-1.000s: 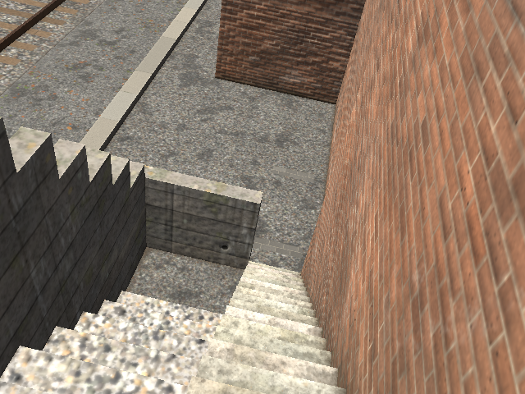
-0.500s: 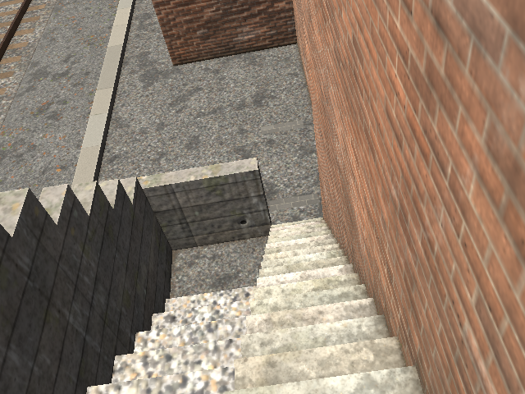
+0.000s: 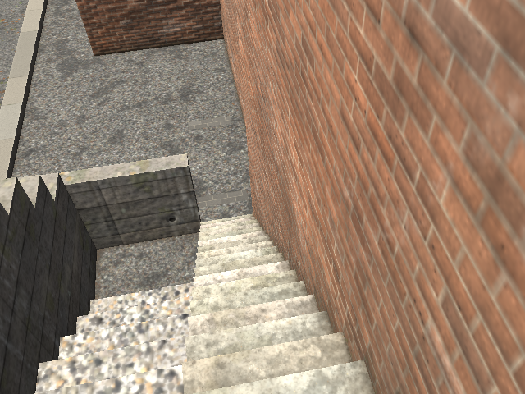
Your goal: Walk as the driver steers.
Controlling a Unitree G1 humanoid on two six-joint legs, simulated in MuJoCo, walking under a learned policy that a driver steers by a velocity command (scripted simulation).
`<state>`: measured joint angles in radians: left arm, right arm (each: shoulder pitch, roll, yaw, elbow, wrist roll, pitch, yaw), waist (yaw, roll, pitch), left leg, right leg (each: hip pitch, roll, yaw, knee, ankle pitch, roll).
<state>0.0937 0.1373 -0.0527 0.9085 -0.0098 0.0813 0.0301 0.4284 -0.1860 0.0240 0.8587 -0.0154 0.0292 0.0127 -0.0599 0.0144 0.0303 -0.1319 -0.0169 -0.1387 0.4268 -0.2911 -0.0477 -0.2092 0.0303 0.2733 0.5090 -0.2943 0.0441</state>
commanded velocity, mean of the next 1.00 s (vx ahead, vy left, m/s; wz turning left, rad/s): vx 0.07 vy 0.00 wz -0.01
